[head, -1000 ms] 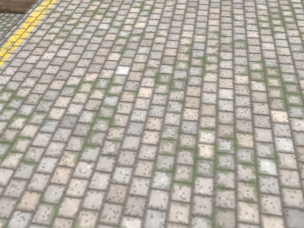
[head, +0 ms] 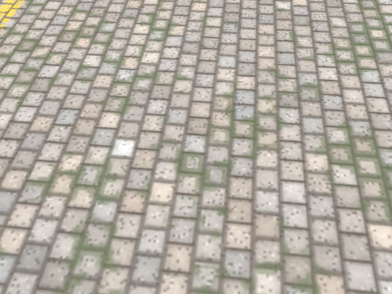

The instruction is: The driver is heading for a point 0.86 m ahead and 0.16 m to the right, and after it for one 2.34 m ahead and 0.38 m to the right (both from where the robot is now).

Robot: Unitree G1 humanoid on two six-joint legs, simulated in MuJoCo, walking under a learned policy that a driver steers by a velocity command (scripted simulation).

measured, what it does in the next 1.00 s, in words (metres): walks ahead, turning right: left foot, then right foot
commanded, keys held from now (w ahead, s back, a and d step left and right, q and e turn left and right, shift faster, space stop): w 0.42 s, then w+e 0.02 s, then e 0.56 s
